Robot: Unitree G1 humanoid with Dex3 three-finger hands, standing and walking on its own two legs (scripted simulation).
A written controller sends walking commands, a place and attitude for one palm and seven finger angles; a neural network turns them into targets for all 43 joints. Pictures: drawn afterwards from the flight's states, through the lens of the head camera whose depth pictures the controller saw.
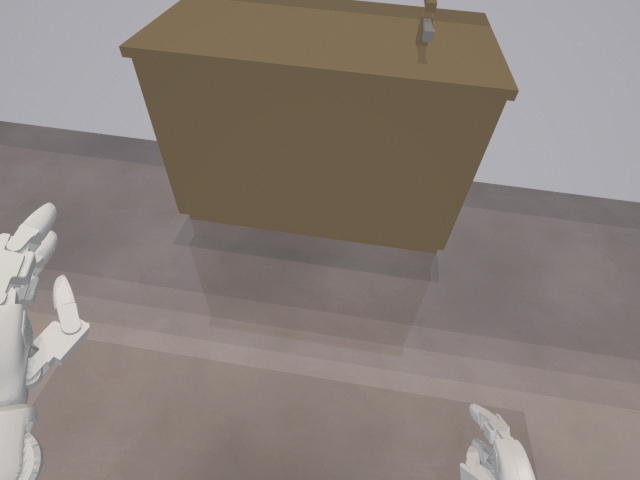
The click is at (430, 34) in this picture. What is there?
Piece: tap's lever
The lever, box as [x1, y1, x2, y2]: [422, 28, 434, 42]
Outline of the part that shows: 425,28 422,40 432,42 434,29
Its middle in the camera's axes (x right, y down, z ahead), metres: +0.30 -0.57 +1.09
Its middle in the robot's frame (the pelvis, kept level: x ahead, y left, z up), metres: +1.22 -0.22 +0.09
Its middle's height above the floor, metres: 0.86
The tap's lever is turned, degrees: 0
